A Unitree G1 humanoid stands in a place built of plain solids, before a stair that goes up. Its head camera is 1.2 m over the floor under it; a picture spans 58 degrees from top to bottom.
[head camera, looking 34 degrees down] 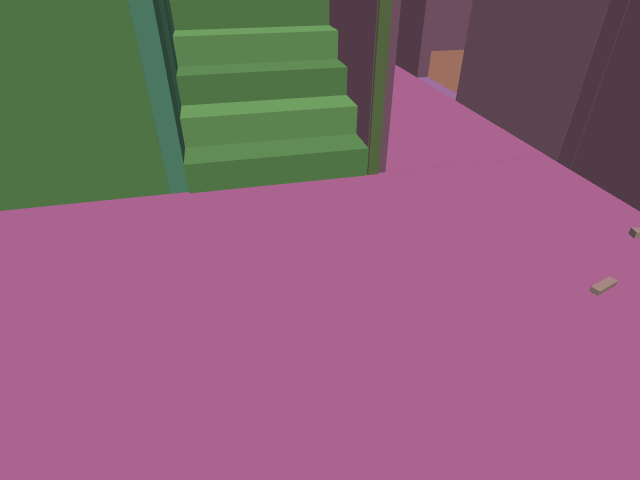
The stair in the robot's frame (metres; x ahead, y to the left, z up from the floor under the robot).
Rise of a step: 0.18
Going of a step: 0.26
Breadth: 1.10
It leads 13 degrees to the left of straight ahead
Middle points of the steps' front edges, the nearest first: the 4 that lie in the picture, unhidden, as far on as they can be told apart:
2.39 0.24 0.18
2.64 0.29 0.37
2.90 0.35 0.55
3.15 0.41 0.73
